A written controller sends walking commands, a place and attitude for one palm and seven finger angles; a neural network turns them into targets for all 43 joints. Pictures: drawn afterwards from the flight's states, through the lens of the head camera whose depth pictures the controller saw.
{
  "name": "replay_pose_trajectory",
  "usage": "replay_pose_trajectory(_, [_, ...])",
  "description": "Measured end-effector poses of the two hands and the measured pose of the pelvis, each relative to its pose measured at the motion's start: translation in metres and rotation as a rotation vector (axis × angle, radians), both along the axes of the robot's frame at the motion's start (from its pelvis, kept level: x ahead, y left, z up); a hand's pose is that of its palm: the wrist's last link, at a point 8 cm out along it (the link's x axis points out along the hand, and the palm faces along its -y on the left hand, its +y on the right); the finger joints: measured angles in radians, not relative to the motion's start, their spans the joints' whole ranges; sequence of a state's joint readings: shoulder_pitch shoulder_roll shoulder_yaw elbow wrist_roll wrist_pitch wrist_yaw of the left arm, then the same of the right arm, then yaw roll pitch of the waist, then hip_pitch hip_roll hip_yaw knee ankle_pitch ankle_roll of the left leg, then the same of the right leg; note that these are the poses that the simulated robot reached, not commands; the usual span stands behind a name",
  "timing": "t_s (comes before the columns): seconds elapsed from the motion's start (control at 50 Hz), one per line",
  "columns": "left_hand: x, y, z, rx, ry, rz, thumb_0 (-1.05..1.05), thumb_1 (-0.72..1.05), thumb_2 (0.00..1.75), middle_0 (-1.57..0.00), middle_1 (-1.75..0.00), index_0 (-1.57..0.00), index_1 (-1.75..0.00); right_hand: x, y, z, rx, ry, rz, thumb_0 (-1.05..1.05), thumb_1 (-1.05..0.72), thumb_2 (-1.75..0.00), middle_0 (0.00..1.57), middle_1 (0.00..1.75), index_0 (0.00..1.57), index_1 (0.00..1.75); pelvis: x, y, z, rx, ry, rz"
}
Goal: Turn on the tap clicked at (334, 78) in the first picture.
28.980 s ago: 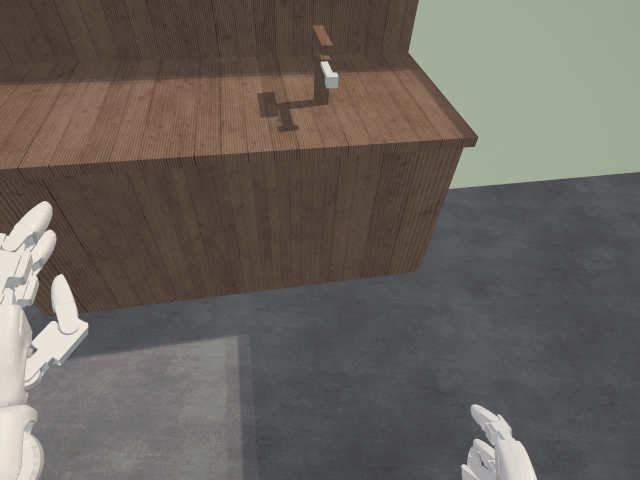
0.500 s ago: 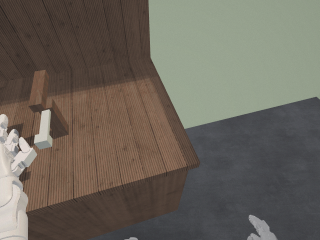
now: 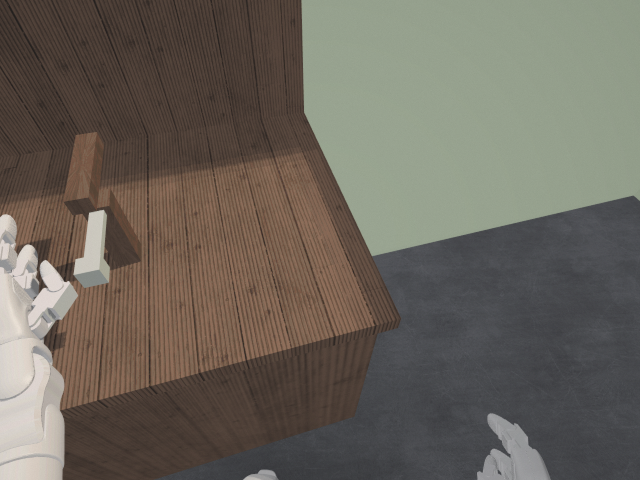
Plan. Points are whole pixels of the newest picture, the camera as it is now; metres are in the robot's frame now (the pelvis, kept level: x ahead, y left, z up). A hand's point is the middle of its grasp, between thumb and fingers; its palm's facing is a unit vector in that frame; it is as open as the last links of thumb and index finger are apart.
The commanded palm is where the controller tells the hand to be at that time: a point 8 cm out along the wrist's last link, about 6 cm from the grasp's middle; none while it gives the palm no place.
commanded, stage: push the lever round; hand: left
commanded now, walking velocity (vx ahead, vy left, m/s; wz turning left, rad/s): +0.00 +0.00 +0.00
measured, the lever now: (92, 271) +0.33 +0.31 +0.08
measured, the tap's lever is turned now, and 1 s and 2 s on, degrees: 0 9 36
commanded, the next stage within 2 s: none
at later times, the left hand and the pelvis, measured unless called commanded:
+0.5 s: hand (83, 294) +0.30 +0.30 +0.08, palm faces +0.53 -0.84 -0.08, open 7.8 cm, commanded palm +0.25 +0.34 +0.08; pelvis +0.00 +0.00 +0.00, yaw +0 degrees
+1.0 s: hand (105, 294) +0.30 +0.28 +0.08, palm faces +0.58 -0.81 -0.05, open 7.8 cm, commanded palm +0.26 +0.31 +0.08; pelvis +0.00 +0.00 +0.00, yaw +1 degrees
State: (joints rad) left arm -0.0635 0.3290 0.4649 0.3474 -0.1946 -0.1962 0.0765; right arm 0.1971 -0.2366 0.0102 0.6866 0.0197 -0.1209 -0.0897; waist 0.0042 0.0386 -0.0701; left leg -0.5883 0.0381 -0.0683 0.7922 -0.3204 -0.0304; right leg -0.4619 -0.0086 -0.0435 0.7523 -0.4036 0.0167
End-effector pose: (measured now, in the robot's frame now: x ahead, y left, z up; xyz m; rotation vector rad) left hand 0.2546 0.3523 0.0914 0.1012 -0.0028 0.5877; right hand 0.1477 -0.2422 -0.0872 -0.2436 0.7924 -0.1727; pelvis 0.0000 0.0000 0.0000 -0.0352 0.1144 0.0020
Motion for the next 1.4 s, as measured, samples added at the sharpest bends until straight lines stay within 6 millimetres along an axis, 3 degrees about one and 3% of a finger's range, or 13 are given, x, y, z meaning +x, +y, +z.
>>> replay_pose_trajectory(0.2, [-0.016, -0.001, -0.009, -0.001, -0.003, 0.006, 0.01, 0.9, 0.9, -0.15, -0.15, -0.15, -0.15, -0.013, -0.009, -0.007, -0.023, 0.06, -0.008, 0.01, -0.91, -0.9, 0.2, 0.3, 0.2, 0.3, 0.001, 0.001, -0.001, -0.003, -0.004, 0.006])
replay_pose_trajectory(0.42, [-0.001, -0.015, -0.004, -0.002, -0.029, -0.035, 0.01, 0.9, 0.9, -0.15, -0.15, -0.15, -0.15, -0.006, -0.004, -0.005, -0.014, 0.025, -0.009, 0.01, -0.91, -0.9, 0.2, 0.3, 0.2, 0.3, -0.001, 0.001, -0.002, -0.002, -0.003, 0.005])
replay_pose_trajectory(0.78, [-0.005, -0.027, -0.01, -0.008, -0.029, -0.015, 0.02, 0.91, 0.9, -0.15, -0.15, -0.15, -0.15, 0.003, 0.001, -0.003, -0.004, 0.013, 0.019, 0.01, -0.91, -0.9, 0.2, 0.3, 0.2, 0.3, 0.0, 0.0, -0.003, -0.003, -0.007, 0.009])
replay_pose_trajectory(1.4, [0.014, -0.071, -0.009, -0.027, -0.028, 0.108, 0.01, 0.9, 0.91, -0.15, -0.15, -0.15, -0.15, 0.008, 0.001, -0.005, 0.022, 0.03, 0.034, 0.01, -0.91, -0.9, 0.2, 0.3, 0.2, 0.3, 0.003, -0.006, -0.002, 0.004, -0.013, 0.01])
